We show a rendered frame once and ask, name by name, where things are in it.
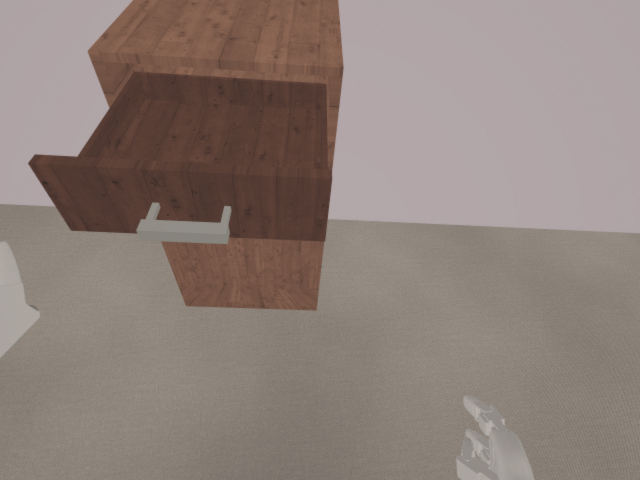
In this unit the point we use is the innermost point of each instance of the robot right hand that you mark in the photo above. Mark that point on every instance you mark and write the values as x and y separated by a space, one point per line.
502 456

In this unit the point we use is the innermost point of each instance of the handle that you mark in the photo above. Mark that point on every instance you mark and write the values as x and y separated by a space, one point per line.
150 229

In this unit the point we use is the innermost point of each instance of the cabinet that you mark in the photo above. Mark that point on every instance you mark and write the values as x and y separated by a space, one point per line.
281 40

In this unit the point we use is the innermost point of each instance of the robot left hand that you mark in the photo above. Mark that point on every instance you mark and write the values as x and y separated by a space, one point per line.
16 317

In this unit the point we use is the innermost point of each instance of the drawer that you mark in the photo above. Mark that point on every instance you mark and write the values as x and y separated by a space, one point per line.
195 144

